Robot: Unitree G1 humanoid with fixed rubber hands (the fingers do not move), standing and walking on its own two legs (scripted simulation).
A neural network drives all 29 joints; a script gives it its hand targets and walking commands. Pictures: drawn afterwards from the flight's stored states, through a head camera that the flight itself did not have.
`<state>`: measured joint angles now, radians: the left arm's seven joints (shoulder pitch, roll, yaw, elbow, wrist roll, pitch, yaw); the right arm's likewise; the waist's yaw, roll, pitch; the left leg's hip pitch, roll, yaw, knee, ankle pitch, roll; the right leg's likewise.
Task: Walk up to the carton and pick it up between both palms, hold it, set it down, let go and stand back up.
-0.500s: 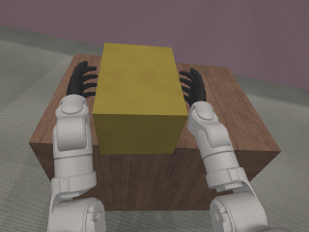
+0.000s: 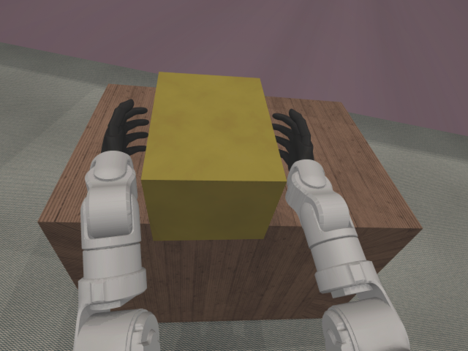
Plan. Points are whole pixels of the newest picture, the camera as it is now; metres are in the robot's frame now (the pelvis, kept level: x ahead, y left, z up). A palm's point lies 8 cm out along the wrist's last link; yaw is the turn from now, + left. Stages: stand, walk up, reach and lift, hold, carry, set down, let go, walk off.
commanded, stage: hold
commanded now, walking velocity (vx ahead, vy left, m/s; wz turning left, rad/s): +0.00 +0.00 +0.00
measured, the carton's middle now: (210, 153) +0.41 +0.03 +0.14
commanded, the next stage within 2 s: none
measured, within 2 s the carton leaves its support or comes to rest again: neither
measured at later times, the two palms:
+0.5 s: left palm (114, 149) +0.34 +0.17 +0.20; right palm (299, 154) +0.36 -0.11 +0.19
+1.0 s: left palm (108, 150) +0.34 +0.18 +0.20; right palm (294, 152) +0.36 -0.11 +0.19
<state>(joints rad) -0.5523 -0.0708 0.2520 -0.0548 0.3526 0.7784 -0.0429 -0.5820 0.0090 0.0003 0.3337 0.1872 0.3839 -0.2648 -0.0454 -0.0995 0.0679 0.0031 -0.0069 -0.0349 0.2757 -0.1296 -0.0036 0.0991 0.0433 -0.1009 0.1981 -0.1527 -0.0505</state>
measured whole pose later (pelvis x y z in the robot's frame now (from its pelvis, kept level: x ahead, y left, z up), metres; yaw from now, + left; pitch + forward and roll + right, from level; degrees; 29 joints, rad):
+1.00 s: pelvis -0.01 +0.00 +0.00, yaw +0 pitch -9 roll +0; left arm -0.61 -0.06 0.28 -0.01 0.36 0.78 -0.05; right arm -0.65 0.02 -0.03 0.40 0.17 0.39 -0.26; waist -0.03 -0.10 0.07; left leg 0.00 -0.01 -0.04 0.29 -0.12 -0.01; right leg 0.09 0.04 -0.11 0.22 -0.16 -0.05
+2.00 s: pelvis -0.01 +0.00 +0.00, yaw +0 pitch -9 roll +0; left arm -0.58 -0.06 0.27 0.00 0.35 0.74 -0.04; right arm -0.62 0.03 -0.03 0.40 0.13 0.34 -0.24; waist -0.02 -0.09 0.10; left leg 0.01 0.00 -0.04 0.28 -0.12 -0.01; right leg 0.10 0.05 -0.11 0.20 -0.15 -0.06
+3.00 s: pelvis -0.01 -0.01 +0.00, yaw +0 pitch -11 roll +0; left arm -0.56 -0.07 0.27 0.02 0.35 0.72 -0.04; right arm -0.60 0.04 -0.04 0.41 0.12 0.33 -0.24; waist -0.02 -0.10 0.10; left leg 0.04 0.00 -0.04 0.27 -0.12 -0.02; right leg 0.12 0.05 -0.11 0.23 -0.17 -0.06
